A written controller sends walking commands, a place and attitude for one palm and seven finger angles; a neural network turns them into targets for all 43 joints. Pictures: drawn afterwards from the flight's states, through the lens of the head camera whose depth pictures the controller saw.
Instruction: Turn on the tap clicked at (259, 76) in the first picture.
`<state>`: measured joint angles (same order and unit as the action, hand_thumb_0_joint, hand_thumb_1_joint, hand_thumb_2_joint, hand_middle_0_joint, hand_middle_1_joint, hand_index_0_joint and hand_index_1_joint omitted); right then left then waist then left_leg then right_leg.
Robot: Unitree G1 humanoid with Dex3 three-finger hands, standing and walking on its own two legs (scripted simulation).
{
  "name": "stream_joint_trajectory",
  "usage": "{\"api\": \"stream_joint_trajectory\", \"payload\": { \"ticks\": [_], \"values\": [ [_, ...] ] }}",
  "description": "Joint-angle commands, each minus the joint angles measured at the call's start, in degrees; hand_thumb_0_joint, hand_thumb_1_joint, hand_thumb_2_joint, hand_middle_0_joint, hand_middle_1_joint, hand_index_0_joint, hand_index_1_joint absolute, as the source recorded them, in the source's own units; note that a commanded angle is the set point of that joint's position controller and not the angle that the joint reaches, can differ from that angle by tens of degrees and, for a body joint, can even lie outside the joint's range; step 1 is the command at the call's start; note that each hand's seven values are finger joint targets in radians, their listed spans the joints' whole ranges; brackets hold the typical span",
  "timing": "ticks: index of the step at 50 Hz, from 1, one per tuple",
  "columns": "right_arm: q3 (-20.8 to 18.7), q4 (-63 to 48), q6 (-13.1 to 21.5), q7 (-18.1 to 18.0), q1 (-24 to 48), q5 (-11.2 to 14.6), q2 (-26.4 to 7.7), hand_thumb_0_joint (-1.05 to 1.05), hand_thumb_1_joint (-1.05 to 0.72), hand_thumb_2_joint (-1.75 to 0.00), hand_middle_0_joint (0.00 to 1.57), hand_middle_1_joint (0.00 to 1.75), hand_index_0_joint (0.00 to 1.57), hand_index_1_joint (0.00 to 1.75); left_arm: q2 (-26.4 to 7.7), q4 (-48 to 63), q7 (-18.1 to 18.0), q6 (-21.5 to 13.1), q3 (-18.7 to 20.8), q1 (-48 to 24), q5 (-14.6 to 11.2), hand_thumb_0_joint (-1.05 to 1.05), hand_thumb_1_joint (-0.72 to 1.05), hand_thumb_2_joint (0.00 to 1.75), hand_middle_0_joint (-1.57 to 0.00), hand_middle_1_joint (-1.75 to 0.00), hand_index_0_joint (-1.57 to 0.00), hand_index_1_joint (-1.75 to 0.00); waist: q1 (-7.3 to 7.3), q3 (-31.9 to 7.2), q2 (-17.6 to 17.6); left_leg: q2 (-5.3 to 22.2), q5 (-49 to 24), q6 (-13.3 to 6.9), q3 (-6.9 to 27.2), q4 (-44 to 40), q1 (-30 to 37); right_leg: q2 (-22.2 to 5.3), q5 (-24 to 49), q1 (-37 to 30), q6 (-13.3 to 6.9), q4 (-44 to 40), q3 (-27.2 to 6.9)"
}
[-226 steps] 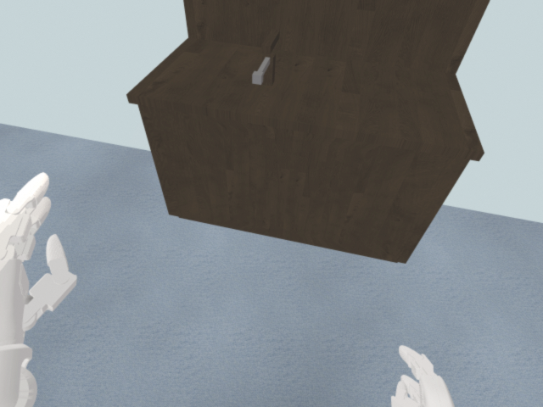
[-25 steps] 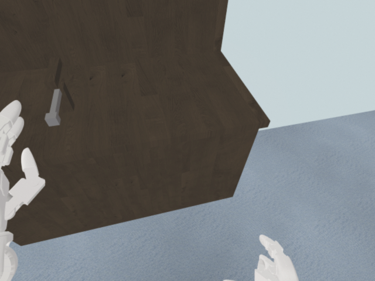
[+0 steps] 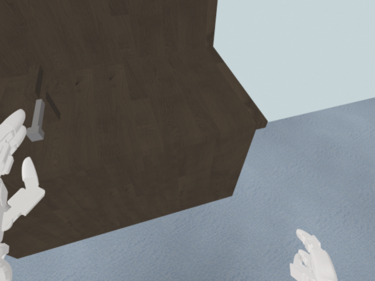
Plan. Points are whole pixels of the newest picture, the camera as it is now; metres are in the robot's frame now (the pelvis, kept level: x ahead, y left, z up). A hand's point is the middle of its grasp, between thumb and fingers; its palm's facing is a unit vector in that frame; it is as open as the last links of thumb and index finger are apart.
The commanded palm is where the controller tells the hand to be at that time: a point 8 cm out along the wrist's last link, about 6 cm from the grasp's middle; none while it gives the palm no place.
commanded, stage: come to a stop and stand still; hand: left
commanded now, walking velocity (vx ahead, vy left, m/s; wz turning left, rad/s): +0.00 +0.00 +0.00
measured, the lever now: (35, 133) +0.44 +0.42 +0.03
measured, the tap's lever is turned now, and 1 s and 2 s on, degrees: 0 0 0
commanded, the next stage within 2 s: look again from close up in 0.68 s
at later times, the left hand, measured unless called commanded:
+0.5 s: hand (10, 202) +0.20 +0.27 +0.17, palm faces +0.39 -0.85 -0.36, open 7.4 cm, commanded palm +0.15 +0.30 +0.18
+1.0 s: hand (9, 168) +0.24 +0.27 +0.19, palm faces +0.40 -0.85 -0.33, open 7.4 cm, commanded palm +0.17 +0.30 +0.18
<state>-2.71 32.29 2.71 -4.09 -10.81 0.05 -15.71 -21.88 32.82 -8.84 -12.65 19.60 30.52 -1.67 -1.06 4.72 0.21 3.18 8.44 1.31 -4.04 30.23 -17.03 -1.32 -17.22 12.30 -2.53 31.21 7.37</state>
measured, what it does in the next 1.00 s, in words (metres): stands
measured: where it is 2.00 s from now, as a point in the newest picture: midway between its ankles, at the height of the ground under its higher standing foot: outside the picture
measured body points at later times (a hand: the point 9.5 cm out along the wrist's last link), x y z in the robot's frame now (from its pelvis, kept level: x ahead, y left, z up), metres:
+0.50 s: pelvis -0.02 +0.02 +0.00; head -0.02 +0.03 +0.45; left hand +0.17 +0.31 +0.19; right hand +0.13 -0.20 -0.09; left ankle +0.05 +0.14 -0.73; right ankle +0.00 -0.08 -0.73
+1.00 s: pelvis -0.01 +0.03 +0.00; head +0.00 +0.04 +0.45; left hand +0.21 +0.32 +0.21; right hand +0.15 -0.20 -0.07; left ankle +0.05 +0.13 -0.73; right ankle +0.00 -0.08 -0.73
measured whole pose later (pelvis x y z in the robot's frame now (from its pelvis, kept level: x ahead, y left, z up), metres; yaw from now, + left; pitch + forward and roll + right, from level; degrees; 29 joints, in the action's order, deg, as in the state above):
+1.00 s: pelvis -0.01 +0.03 +0.00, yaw -4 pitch -1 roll -2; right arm 1.4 33.0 8.3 -0.1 -12.9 0.4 -12.9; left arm -21.1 22.1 -7.0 -12.2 22.4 16.8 -3.5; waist 1.6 2.1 -1.3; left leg 1.6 12.2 -0.8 -1.4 32.0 -18.0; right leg 1.8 -14.2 12.8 -0.9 28.3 2.0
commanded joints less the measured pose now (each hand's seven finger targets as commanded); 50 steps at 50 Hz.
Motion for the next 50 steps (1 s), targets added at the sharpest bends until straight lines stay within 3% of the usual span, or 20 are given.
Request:
{"api": "stream_joint_trajectory", "payload": {
  "ticks": [1, 2, 4, 5, 10, 13, 16, 21, 24, 29, 38, 39, 40, 41, 42, 43, 44, 45, 47, 50],
  "values": [
    [-0.7, -8.2, 2.3, -0.5, 2.4, 0.5, -3.3, 0.00, -0.90, -0.90, 0.20, 0.30, 0.20, 0.30, -9.4, 9.8, -1.9, -3.2, 8.8, -3.9, -0.7, 0.00, 0.90, 0.90, -0.20, -0.30, -0.20, -0.30, 1.97, -13.7, -6.6, 9.6, -27.1, -3.8, 8.6, -6.4, 11.6, -2.8, 7.8, -0.4, 3.1, 1.4, -5.5],
    [-0.9, -8.2, 2.5, -0.2, 2.6, 0.8, -3.7, 0.00, -0.90, -0.90, 0.20, 0.30, 0.20, 0.30, -8.3, 6.7, -1.3, -3.0, 7.6, -3.6, -0.7, 0.00, 0.90, 0.90, -0.20, -0.30, -0.20, -0.30, 2.06, -11.4, -7.6, 11.7, -24.1, -4.9, 9.6, -7.7, 9.8, -1.5, -3.4, 1.8, 3.1, 1.7, -5.8],
    [-0.1, -7.5, 3.2, -0.2, 3.0, -0.2, -2.8, 0.00, -0.90, -0.90, 0.20, 0.30, 0.20, 0.30, -7.7, 6.9, -0.7, -3.0, 7.1, -5.2, -0.3, 0.00, 0.90, 0.90, -0.20, -0.30, -0.20, -0.30, 2.08, -8.9, -16.9, 12.4, -20.3, -6.5, 10.1, -10.7, 5.6, -0.7, -7.9, 2.0, 3.2, 3.6, -4.4],
    [0.6, -6.8, 3.7, 0.0, 2.9, -0.4, -2.5, 0.00, -0.90, -0.90, 0.20, 0.30, 0.20, 0.30, -7.5, 7.9, -0.7, -3.3, 6.0, -7.9, 0.1, 0.00, 0.90, 0.90, -0.20, -0.30, -0.20, -0.30, 1.82, -7.9, -16.3, 12.9, -17.5, -6.7, 10.3, -11.1, 3.7, -0.9, -8.2, 1.0, 3.3, 3.1, -4.5],
    [1.2, -6.9, 4.9, 0.5, 3.5, 0.1, -2.5, 0.00, -0.90, -0.90, 0.20, 0.30, 0.20, 0.30, -6.9, 9.3, -0.8, -2.0, 3.9, -10.1, 0.7, 0.00, 0.90, 0.90, -0.20, -0.30, -0.20, -0.30, 1.58, -10.3, -6.2, 6.7, -2.1, -2.9, 4.9, -5.8, 0.9, -2.1, 7.7, -4.6, 3.0, -7.4, -7.1],
    [1.5, -6.7, 4.2, 0.7, 3.3, -0.3, -1.5, 0.00, -0.90, -0.90, 0.20, 0.30, 0.20, 0.30, -7.8, 8.6, -0.8, -1.1, 4.9, -9.5, -0.4, 0.00, 0.90, 0.90, -0.20, -0.30, -0.20, -0.30, 1.20, -8.2, 1.6, 1.2, 8.4, -0.7, 1.7, 0.2, 2.2, -8.0, -0.9, 3.3, 0.1, -13.8, -15.1],
    [2.3, -6.1, 3.2, 0.4, 4.0, -0.5, -0.6, 0.00, -0.90, -0.90, 0.20, 0.30, 0.20, 0.30, -8.6, 7.1, -1.2, -0.5, 5.9, -9.7, -0.9, 0.00, 0.90, 0.90, -0.20, -0.30, -0.20, -0.30, 0.97, -7.0, 2.1, 0.8, 7.0, -0.7, 3.0, 1.5, 3.8, -9.7, -5.0, 6.8, -1.3, -15.6, -15.6],
    [2.3, -6.2, 2.6, -0.4, 4.7, -0.2, -1.1, 0.00, -0.90, -0.90, 0.20, 0.30, 0.20, 0.30, -7.5, 3.6, -0.7, -0.3, 5.2, -10.5, -0.9, 0.00, 0.90, 0.90, -0.20, -0.30, -0.20, -0.30, 1.09, -4.5, -1.3, 3.4, 9.3, -1.6, 6.2, -7.1, 2.4, -3.8, -9.2, 6.1, 1.4, -13.1, -10.2],
    [2.3, -6.4, 3.2, -0.6, 4.9, -0.1, -1.5, 0.00, -0.90, -0.90, 0.20, 0.30, 0.20, 0.30, -6.8, 5.0, -0.6, -1.1, 4.5, -11.2, -0.4, 0.00, 0.90, 0.90, -0.20, -0.30, -0.20, -0.30, 1.37, -4.7, -8.1, 5.7, 15.5, -2.4, 9.9, -14.9, -2.6, -0.2, -5.3, 0.0, 2.5, -8.5, -6.8],
    [1.7, -6.5, 5.0, -0.3, 3.8, -0.1, -2.1, 0.00, -0.90, -0.90, 0.20, 0.30, 0.20, 0.30, -7.0, 8.5, -1.1, -2.1, 4.5, -9.0, 0.4, 0.00, 0.90, 0.90, -0.20, -0.30, -0.20, -0.30, 1.75, -9.4, -10.2, 6.4, 13.3, -3.1, 10.0, -15.3, -2.5, 0.5, 1.9, -5.5, 2.6, -5.6, -6.2],
    [1.3, -5.7, 4.7, -0.2, 3.5, -0.1, -1.7, 0.00, -0.90, -0.90, 0.20, 0.30, 0.20, 0.30, -7.4, 6.1, -1.6, -1.4, 5.6, -6.1, -0.5, 0.00, 0.90, 0.90, -0.20, -0.30, -0.20, -0.30, 1.26, -10.0, -2.0, 2.6, 3.5, -1.2, 4.7, -5.5, 2.8, -3.5, 4.3, 0.1, 1.5, -11.6, -11.1],
    [6.5, -11.6, 6.0, -3.7, -2.2, 2.5, -5.4, 0.00, -0.90, -0.90, 0.20, 0.30, 0.20, 0.30, -54.1, 17.0, -1.8, -9.5, 28.2, -65.6, 0.6, 0.00, 0.90, 0.90, -0.20, -0.30, -0.20, -0.30, -2.08, -4.0, -8.3, 1.1, 16.7, -3.9, 5.3, -7.4, -5.5, -1.0, -0.9, -1.4, 5.5, -7.1, -7.2],
    [3.9, -7.8, 7.7, -1.6, 3.3, 2.3, 2.7, 0.00, -0.90, -0.90, 0.20, 0.30, 0.20, 0.30, -19.2, -7.1, 0.0, -5.3, 16.6, -40.0, 0.4, 0.00, 0.90, 0.90, -0.20, -0.30, -0.20, -0.30, 1.62, -9.3, -1.5, 3.1, 11.9, -3.6, 5.6, -4.2, -0.9, -2.0, -10.8, 6.5, 2.5, -7.1, -5.8],
    [2.7, -6.8, 8.4, -0.1, 4.0, 0.1, -1.5, 0.00, -0.90, -0.90, 0.20, 0.30, 0.20, 0.30, -20.5, -5.4, 0.4, -5.2, 16.3, -33.5, -0.6, 0.00, 0.90, 0.90, -0.20, -0.30, -0.20, -0.30, 2.82, -6.6, -0.6, 2.2, 14.5, -2.0, 5.1, -4.1, -1.3, -1.6, -7.9, 5.2, 0.5, -11.1, -10.9],
    [1.4, -6.3, 8.4, 0.5, 0.6, -0.4, -4.0, 0.00, -0.90, -0.90, 0.20, 0.30, 0.20, 0.30, -16.6, -11.5, 0.9, -4.7, 12.3, -29.0, -0.2, 0.00, 0.90, 0.90, -0.20, -0.30, -0.20, -0.30, 2.59, -6.0, 0.9, -0.2, 12.5, -1.4, 3.4, 0.9, 1.5, -5.0, -6.5, 8.0, -1.2, -14.1, -16.0],
    [1.3, -6.7, 8.2, 1.3, -0.4, 0.1, -3.1, 0.00, -0.90, -0.90, 0.20, 0.30, 0.20, 0.30, -12.0, -11.7, 1.8, -4.4, 8.0, -23.2, -0.8, 0.00, 0.90, 0.90, -0.20, -0.30, -0.20, -0.30, 2.84, -6.5, 3.2, -2.1, 12.0, -1.4, 3.2, 5.2, 3.4, -8.2, -8.6, 10.7, -2.2, -16.9, -19.8],
    [1.1, -7.1, 8.2, 2.4, -0.7, 0.3, -2.9, 0.00, -0.90, -0.90, 0.20, 0.30, 0.20, 0.30, -7.4, -11.5, 2.5, -3.8, 5.0, -17.3, -1.9, 0.00, 0.90, 0.90, -0.20, -0.30, -0.20, -0.30, 3.15, -7.7, 1.4, -2.3, 10.1, -1.3, 3.0, 5.3, 3.3, -9.4, -6.2, 7.5, -2.9, -16.7, -20.4],
    [1.4, -7.5, 8.1, 3.3, -0.9, 0.7, -2.6, 0.00, -0.90, -0.90, 0.20, 0.30, 0.20, 0.30, -4.6, -6.9, 2.8, -3.3, 2.0, -14.3, -1.9, 0.00, 0.90, 0.90, -0.20, -0.30, -0.20, -0.30, 3.03, -7.6, 1.1, -2.0, 9.0, -1.2, 2.7, 4.0, 3.5, -9.3, -4.2, 5.3, -2.5, -16.6, -19.7],
    [1.6, -7.5, 8.6, 4.0, 0.9, 0.3, -3.0, 0.00, -0.90, -0.90, 0.20, 0.30, 0.20, 0.30, -4.3, 0.7, 2.9, -2.3, 0.3, -12.9, -1.4, 0.00, 0.90, 0.90, -0.20, -0.30, -0.20, -0.30, 2.43, -7.4, 2.3, -2.3, 5.8, -1.2, 3.2, -0.4, 5.2, -6.2, -1.9, 4.7, -0.9, -15.5, -15.2],
    [1.6, -8.4, 8.8, 3.0, 3.3, 0.3, -3.6, 0.00, -0.90, -0.90, 0.20, 0.30, 0.20, 0.30, -6.5, 2.6, 2.6, -1.4, 2.8, -11.5, -1.1, 0.00, 0.90, 0.90, -0.20, -0.30, -0.20, -0.30, 2.50, -4.9, 1.8, -0.6, 5.3, -1.3, 5.4, -6.2, 5.5, -1.7, -3.3, 5.3, 1.4, -14.1, -10.1]
  ]
}}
